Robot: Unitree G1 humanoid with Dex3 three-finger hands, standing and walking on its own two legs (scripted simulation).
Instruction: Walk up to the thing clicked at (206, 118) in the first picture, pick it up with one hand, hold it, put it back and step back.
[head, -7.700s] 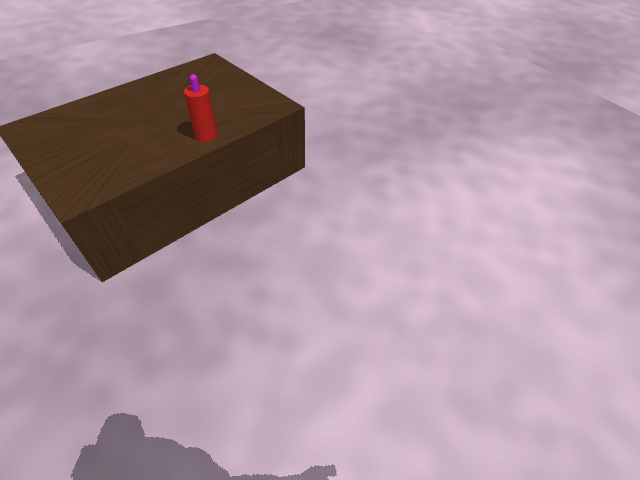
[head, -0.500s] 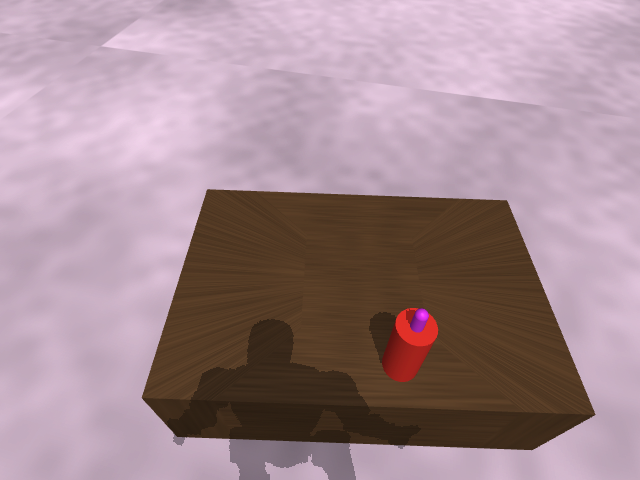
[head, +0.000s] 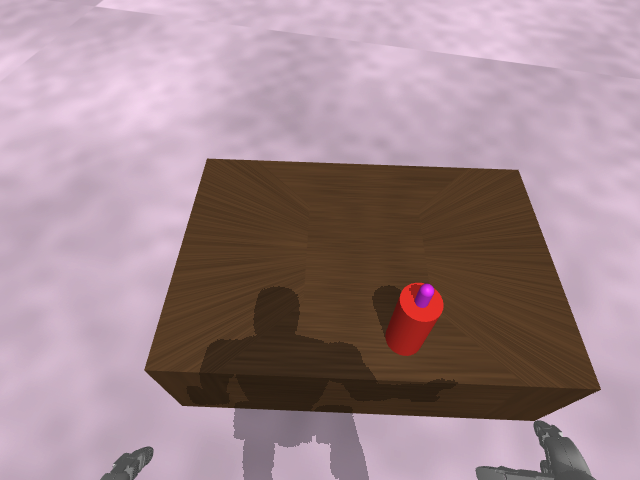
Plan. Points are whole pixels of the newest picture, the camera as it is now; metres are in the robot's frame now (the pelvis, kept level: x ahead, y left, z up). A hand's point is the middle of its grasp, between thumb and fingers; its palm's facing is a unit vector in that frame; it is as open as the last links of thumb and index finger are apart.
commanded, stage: go down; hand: right
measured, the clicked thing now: (414, 315) +0.47 -0.19 -0.32
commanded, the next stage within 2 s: none
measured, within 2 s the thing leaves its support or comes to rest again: neither
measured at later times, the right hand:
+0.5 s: hand (523, 470) +0.17 -0.27 -0.14, palm faces +0.04 +0.94 -0.33, open 17.5 cm
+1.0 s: hand out of the picture +0.15 -0.27 -0.14, palm faces +0.07 +0.94 -0.33, open 17.4 cm
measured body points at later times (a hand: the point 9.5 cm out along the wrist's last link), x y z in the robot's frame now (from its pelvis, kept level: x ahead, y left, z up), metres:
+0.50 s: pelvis +0.02 -0.02 -0.03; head +0.07 -0.03 +0.42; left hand +0.18 +0.23 -0.12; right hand +0.16 -0.32 -0.12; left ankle +0.01 +0.13 -0.74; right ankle -0.01 -0.13 -0.74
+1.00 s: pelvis +0.01 -0.01 -0.05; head +0.05 -0.03 +0.40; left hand +0.18 +0.23 -0.13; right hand +0.14 -0.32 -0.11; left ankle +0.01 +0.13 -0.74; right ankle -0.01 -0.13 -0.74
